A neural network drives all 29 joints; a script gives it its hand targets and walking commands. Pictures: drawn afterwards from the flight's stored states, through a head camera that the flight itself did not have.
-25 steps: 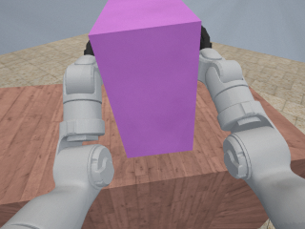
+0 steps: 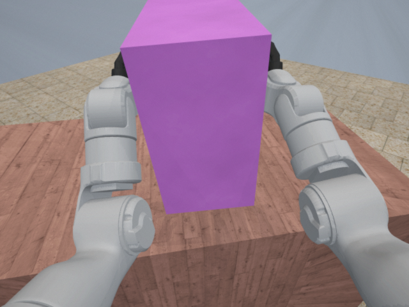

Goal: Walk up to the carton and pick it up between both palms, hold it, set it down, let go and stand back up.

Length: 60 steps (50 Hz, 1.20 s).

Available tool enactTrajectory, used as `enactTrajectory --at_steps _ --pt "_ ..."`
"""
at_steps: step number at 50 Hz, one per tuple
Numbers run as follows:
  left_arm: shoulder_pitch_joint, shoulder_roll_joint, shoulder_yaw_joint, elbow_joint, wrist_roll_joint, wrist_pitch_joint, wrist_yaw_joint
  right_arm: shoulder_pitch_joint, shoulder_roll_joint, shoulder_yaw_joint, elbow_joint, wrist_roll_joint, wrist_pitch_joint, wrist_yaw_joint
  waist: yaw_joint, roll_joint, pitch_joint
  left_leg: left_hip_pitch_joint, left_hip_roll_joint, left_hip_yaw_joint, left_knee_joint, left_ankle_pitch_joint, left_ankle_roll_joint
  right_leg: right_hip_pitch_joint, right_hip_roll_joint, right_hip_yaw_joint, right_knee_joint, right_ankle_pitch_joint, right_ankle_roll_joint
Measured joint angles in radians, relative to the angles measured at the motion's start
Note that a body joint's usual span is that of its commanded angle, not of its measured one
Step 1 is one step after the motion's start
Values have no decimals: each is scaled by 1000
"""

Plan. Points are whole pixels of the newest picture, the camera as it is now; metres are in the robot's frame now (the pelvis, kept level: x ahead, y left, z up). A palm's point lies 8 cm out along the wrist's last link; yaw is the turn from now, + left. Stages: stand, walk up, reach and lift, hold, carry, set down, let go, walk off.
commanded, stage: hold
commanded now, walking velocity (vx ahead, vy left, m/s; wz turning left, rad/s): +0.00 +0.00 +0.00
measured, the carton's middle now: (199, 98) +0.40 +0.01 +0.27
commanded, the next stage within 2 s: none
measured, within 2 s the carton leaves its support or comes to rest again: neither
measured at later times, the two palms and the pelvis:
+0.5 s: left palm (123, 91) +0.38 +0.14 +0.30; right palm (267, 79) +0.39 -0.12 +0.31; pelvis +0.00 +0.00 +0.00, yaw +0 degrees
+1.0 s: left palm (125, 89) +0.38 +0.13 +0.30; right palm (271, 79) +0.38 -0.12 +0.31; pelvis +0.00 +0.00 +0.00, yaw +0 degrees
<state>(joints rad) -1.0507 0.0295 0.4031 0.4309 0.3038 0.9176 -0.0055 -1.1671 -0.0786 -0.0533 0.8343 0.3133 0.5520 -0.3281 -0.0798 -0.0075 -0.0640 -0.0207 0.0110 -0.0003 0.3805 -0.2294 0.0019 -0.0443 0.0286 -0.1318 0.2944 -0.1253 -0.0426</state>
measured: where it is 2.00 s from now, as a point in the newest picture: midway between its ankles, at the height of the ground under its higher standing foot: outside the picture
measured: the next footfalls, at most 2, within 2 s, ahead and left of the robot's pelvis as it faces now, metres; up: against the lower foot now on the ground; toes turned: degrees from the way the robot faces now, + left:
none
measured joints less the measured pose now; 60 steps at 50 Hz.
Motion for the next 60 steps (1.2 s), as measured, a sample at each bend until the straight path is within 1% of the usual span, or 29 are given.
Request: enactTrajectory --at_steps 4,10,15,24,29,32,42,47,53,60 --pt "-1 6 -6 -3 -8 -7 -1 -2 1 -4 -8 -1 -4 -3 -1 -6 3 -9 2 -3 9 -2 -1 -5 2 -3 1 2 -1" --pt "-11 8 1 21 -4 -18 -4 -24 6 -29 22 -16 -8 2 0 -15 5 -18 4 -2 13 -2 -2 -12 4 -2 1 4 -1" --pt "-3 15 -18 9 -11 -18 -1 -25 6 -28 23 -13 -16 6 -7 -16 3 -23 4 -6 17 -4 -3 -15 4 -5 1 3 -3" --pt "5 6 -14 7 -2 -17 0 -15 -1 -9 25 3 -15 5 -2 -11 2 -11 6 -3 12 -9 -3 -2 7 -1 -8 1 -1" --pt "32 8 -39 -39 -13 -10 4 7 -3 14 -15 20 -16 2 -9 -5 0 -14 7 -7 17 -14 -3 1 8 -4 -11 0 -1" --pt "37 2 -35 -54 -9 -4 5 19 -6 23 -35 29 -10 -3 -10 -4 3 -7 7 -7 16 -15 -2 8 8 -4 -14 0 1" --pt "51 -3 -37 -73 -13 7 5 33 -2 17 -60 30 9 -9 -16 -3 5 -8 4 -5 18 -13 1 6 6 -1 -11 2 2" --pt "38 -5 -35 -60 -8 2 8 16 -4 0 -47 27 10 -7 -18 0 3 -12 0 -3 18 -11 3 -2 2 1 -3 1 4" --pt "9 -7 -7 -8 6 -5 7 -8 -3 -11 7 4 7 7 -8 0 -2 -3 -2 5 2 -3 5 -3 0 10 -3 3 5" --pt "0 9 -21 -4 -8 -10 12 -8 -2 -4 5 5 -8 7 -5 -2 -8 -11 3 0 13 -8 -1 -6 4 5 0 0 -2"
